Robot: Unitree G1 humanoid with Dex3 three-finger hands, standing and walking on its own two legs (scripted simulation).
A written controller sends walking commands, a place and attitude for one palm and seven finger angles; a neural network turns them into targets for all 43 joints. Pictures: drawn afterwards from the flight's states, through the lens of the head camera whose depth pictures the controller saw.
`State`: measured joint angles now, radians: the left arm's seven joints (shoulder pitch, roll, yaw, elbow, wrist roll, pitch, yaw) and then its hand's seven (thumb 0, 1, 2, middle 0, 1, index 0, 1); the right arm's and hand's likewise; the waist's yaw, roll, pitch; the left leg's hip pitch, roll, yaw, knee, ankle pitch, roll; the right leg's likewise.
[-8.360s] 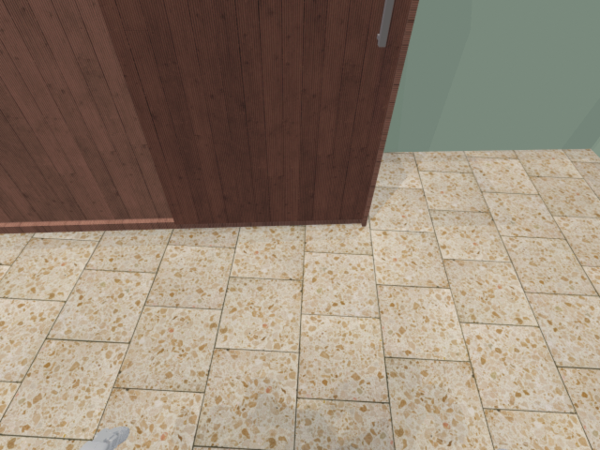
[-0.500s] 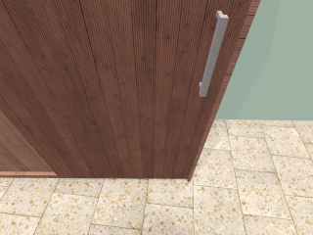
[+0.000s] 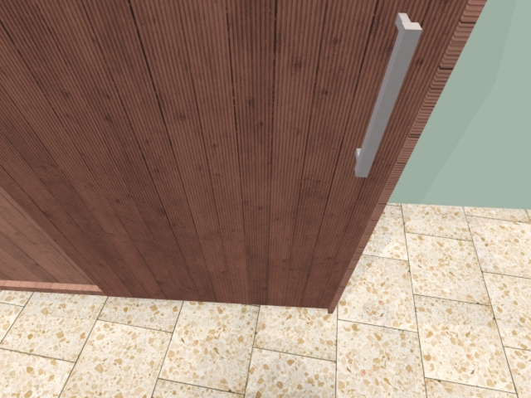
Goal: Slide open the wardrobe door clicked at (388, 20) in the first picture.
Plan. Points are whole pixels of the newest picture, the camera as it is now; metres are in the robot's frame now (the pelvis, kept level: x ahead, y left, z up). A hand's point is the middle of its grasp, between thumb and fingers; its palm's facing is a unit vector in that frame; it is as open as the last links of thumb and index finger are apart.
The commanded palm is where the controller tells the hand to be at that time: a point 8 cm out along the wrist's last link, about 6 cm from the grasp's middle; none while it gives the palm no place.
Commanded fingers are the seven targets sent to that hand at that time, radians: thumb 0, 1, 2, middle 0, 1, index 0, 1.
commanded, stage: come to a stop and stand still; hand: right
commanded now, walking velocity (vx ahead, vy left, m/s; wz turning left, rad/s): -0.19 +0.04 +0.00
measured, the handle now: (378, 107) +0.49 -0.12 +0.19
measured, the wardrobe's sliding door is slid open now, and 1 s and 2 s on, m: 0.00 0.00 0.00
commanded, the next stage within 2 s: none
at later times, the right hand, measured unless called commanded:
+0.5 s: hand out of the picture +0.05 -0.18 -0.17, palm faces +0.07 +0.97 -0.22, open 7.3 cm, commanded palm none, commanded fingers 0.00 -0.90 -0.90 0.20 0.30 0.20 0.30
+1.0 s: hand out of the picture +0.00 -0.24 -0.16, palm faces +0.02 +0.97 -0.25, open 7.4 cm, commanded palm none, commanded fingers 0.00 -0.90 -0.90 0.20 0.30 0.20 0.30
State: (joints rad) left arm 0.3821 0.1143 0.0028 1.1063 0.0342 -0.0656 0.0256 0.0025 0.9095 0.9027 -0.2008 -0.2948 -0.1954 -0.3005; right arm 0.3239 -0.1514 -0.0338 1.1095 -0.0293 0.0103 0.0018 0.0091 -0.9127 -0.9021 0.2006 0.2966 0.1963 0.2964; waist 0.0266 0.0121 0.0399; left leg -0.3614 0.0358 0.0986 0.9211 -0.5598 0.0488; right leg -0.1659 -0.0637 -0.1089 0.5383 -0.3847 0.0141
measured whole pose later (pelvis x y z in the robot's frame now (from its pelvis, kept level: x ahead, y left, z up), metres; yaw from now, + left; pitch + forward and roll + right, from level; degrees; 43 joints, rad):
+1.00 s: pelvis +0.00 -0.06 +0.01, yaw -1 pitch -1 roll +0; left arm 0.31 0.22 0.00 0.99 0.02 0.01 0.01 0.00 0.92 0.90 -0.20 -0.30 -0.20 -0.30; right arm 0.34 -0.17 0.01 1.01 -0.03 0.02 -0.02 0.01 -0.91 -0.90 0.20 0.30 0.20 0.30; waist -0.01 -0.04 0.01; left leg -0.28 0.04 0.00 0.51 -0.23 0.01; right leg -0.24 0.08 -0.12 0.43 -0.19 -0.11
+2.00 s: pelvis +0.06 -0.03 +0.01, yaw +0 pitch -1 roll +0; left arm 0.27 0.16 -0.02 1.13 0.01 -0.03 0.03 0.01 0.91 0.90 -0.20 -0.29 -0.20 -0.30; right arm 0.27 -0.16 0.03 1.10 -0.02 0.00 -0.03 0.01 -0.92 -0.90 0.20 0.30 0.20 0.30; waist 0.00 0.00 0.03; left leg -0.16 0.00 0.00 0.45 -0.27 0.00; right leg -0.13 0.05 -0.11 0.39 -0.25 -0.07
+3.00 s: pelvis +0.06 +0.00 +0.01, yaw -1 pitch -1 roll -1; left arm 0.28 0.14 -0.02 1.15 0.01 -0.03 0.03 0.01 0.91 0.90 -0.20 -0.29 -0.20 -0.30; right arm 0.30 -0.14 0.02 1.11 -0.02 -0.01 -0.03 0.01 -0.92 -0.90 0.20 0.30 0.20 0.30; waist -0.01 0.01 0.03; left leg -0.15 -0.03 0.02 0.42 -0.26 0.04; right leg -0.13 0.02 -0.09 0.38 -0.24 -0.03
